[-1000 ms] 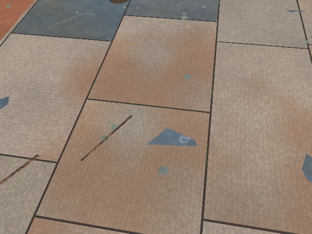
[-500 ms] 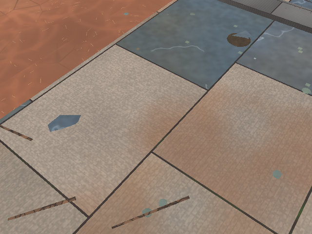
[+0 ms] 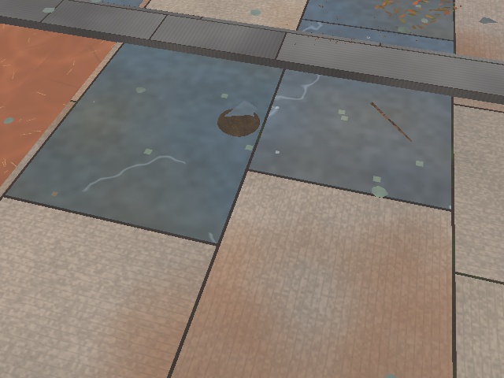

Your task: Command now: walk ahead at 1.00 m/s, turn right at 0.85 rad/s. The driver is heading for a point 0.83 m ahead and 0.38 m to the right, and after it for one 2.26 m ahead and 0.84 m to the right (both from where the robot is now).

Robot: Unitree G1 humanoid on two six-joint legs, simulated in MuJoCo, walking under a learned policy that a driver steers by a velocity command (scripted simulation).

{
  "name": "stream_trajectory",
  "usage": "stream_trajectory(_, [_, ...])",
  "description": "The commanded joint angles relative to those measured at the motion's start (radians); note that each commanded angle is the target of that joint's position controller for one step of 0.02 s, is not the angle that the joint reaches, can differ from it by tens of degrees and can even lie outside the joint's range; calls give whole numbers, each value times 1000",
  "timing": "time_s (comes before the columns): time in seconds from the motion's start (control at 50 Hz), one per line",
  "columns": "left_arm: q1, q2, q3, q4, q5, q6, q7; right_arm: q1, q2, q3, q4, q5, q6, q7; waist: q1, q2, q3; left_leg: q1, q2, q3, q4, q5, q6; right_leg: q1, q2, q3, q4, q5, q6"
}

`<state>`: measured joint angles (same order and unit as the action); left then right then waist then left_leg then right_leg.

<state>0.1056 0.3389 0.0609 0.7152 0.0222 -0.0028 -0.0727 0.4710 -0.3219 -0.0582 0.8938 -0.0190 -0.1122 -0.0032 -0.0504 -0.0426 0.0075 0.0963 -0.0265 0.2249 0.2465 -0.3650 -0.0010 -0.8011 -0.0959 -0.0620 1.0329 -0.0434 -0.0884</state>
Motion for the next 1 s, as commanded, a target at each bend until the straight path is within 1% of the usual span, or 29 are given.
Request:
stream_trajectory(0.02, [-78, -35, -34, -88, 0, -8, -28, -152, -62, 3, -86, 1, -32, -7, 81, 65, 130, -209, 207, 42, -159, 710, 46, 187, 28, -75, -226, 140, -43])
stream_trajectory(0.06, [-53, -4, -29, -77, -2, -10, -26, -102, -122, -8, -80, 1, -20, -19, 100, 90, 75, -97, 219, 63, -28, 1181, 22, 299, 119, -149, -281, 111, -75])
stream_trajectory(0.08, [18, 23, -22, -59, -4, -10, -20, -104, -160, -18, -86, -3, -5, -28, 146, 125, 24, -54, 239, 59, 89, 1361, 15, 377, 155, -158, -285, 50, -90])
stream_trajectory(0.12, [357, 107, 20, 32, -3, -10, 4, -179, -211, -34, -118, -17, 34, -36, 319, 149, -143, -125, 278, 19, 544, 1438, 35, 732, 198, -96, -293, -82, -146])
stream_trajectory(0.14, [492, 154, 50, 83, -6, -9, 30, -190, -196, -34, -121, -24, 44, -24, 356, 75, -187, -285, 211, 16, 906, 1030, 31, 944, 193, -13, -361, -150, -177])
stream_trajectory(0.16, [395, 228, 70, 83, -23, 3, 51, -203, -33, 8, -156, -37, 33, -2, 237, -188, -77, -618, 19, -11, 1306, -44, 4, 992, 48, 246, -385, -72, -214])
stream_trajectory(0.18, [343, 335, 91, 25, 8, 14, 49, -128, -52, 16, -279, -8, 11, -1, 148, -252, -299, -947, -44, -235, 1515, -152, -26, 1279, -136, 794, -593, -210, -433])
stream_trajectory(0.2, [329, 281, 90, 0, 0, 15, 59, -218, -99, 22, -286, -25, -16, -3, 185, -29, -258, -1017, 25, -328, 1432, -53, -10, 1215, -170, 909, -765, -391, -395])
stream_trajectory(0.22, [304, 219, 76, 18, -3, 8, 68, -249, -110, 24, -281, -21, -26, -2, 137, 84, -94, -989, 69, -328, 1306, 10, -7, 1027, -146, 841, -807, -386, -344])
stream_trajectory(0.24, [274, 184, 65, 32, -5, -5, 71, -270, -95, 29, -278, -32, -21, -5, 84, 146, -18, -917, 104, -322, 1208, 14, -16, 861, -102, 749, -809, -292, -309])
stream_trajectory(0.28, [230, 139, 44, 27, -11, -36, 76, -243, -79, 37, -268, -58, 26, -4, 14, 160, 41, -779, 143, -320, 1087, -13, -48, 617, -22, 597, -815, -131, -288])
stream_trajectory(0.32, [229, 134, 40, 24, -18, -60, 69, -295, -54, 45, -299, -58, 55, 2, 5, 138, 69, -716, 163, -285, 915, -14, -74, 477, 39, 503, -849, -89, -280])
stream_trajectory(0.4, [249, 148, 54, 22, -21, -72, 59, -502, 2, 73, -381, -21, 52, 25, 82, 57, 84, -570, 116, -227, 515, 376, -71, 402, 130, 413, -863, 60, -199])
stream_trajectory(0.48, [289, 169, 68, 32, -29, -69, 60, -527, -43, 59, -393, -5, 44, 19, 118, 5, 26, -464, 59, -247, 315, 441, -39, 591, 87, 466, -770, 259, -134])
stream_trajectory(0.52, [267, 208, 76, 26, -18, -67, 65, -374, -117, 27, -348, -3, 39, 1, 42, 6, -81, -284, 6, -255, 290, 284, -21, 674, 90, 476, -560, 486, -88])
stream_trajectory(0.54, [220, 234, 80, 20, -13, -69, 60, -191, -154, 6, -308, -2, 34, -13, -75, 22, -172, -86, 13, -242, 284, 215, -11, 627, 120, 446, -341, 510, -64])
stream_trajectory(0.56, [183, 161, 58, -2, -10, -82, 58, 31, -217, -22, -267, -19, 30, -37, -171, 73, -282, 162, 150, -360, 305, -11, 16, 476, 164, 392, -38, 331, -48])
stream_trajectory(0.58, [215, -14, 13, -47, -29, -87, 62, 88, -282, -35, -254, -62, 28, -44, -118, 336, -345, 351, 432, -791, 158, -380, 59, 178, 271, 284, 258, -484, -35])
stream_trajectory(0.6, [280, 22, -2, -80, -39, -77, 64, -45, -283, -46, -270, -51, 34, -32, -18, 456, -366, 289, 505, -1177, -13, -523, 122, 38, 219, 223, 382, -434, -41])
stream_trajectory(0.62, [203, 85, 6, -50, -11, -56, 65, -165, -164, -26, -296, -41, 41, -26, -16, 254, -207, 137, 448, -1011, -13, -557, 124, 7, 138, 190, 388, -314, -38])
stream_trajectory(0.64, [157, 99, 10, -52, 5, -45, 52, -193, -106, -12, -284, -33, 45, -21, -10, 140, -114, 13, 400, -813, 5, -373, 113, 26, 99, 161, 338, -256, -27])
stream_trajectory(0.66, [125, 91, 11, -54, 11, -33, 35, -184, -88, -7, -262, -35, 45, -19, -1, 96, -68, -65, 357, -674, -1, -207, 94, 52, 70, 153, 308, -244, -16])
stream_trajectory(0.74, [33, 15, -17, -126, 17, 10, -3, -105, -46, 4, -159, -2, 7, 2, 37, 132, 29, -173, 312, -365, -63, 133, 62, 7, 0, 135, 272, -176, 4])
stream_trajectory(0.82, [-89, 22, -29, -190, 6, 15, -16, -126, -63, 2, -133, -9, -15, 8, 65, 118, 88, -227, 265, -120, -126, 363, 43, 20, 4, 77, 93, 14, 5])
stream_trajectory(0.88, [-205, 8, -45, -211, 13, 7, -34, -31, -78, 0, -87, -14, -15, 2, 26, 61, 154, -188, 232, -10, -165, 560, 20, 87, 45, -27, -146, 53, -36])
stream_trajectory(0.9, [-219, -13, -56, -212, 14, -1, -36, 2, -86, 2, -70, -19, -12, 0, 24, 64, 165, -186, 241, 6, -176, 701, 23, 161, 75, -49, -229, 44, -59])
stream_trajectory(0.92, [-195, -11, -55, -182, 5, -1, -28, 19, -93, 5, -60, -15, -10, -2, 22, 88, 106, -151, 224, 20, -158, 1011, 29, 280, 152, -83, -244, 37, -77])
stream_trajectory(0.96, [-114, 34, -43, -162, 24, -13, -7, 25, -197, -8, -43, -10, 11, -17, 114, 154, 81, -61, 299, 4, 40, 1471, 54, 382, 209, -98, -311, -139, -103])
stream_trajectory(1.0, [234, 107, -2, -43, 32, -25, 28, -42, -226, -9, -47, -5, 41, -25, 297, 175, -88, -145, 301, -19, 475, 1376, 101, 784, 199, 1, -463, -160, -142])
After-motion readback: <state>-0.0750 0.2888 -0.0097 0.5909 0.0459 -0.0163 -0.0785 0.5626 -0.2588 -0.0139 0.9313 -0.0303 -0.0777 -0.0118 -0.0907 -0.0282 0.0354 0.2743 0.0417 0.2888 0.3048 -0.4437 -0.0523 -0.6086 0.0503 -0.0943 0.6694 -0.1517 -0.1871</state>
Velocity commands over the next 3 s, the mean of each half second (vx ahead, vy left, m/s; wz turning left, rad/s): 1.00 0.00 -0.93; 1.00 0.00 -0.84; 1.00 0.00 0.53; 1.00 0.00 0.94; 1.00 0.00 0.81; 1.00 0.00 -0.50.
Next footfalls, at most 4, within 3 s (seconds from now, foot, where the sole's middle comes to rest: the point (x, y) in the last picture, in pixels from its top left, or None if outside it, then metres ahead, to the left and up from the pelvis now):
0.14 right None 0.33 -0.06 -0.77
0.56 left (256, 279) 0.78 -0.02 -0.77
1.02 right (392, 235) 0.92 -0.46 -0.77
1.46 left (426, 145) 1.31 -0.69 -0.77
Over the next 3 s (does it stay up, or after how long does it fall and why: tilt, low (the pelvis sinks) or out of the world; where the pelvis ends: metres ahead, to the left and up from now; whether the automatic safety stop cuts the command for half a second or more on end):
stays up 2.42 -0.70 0.05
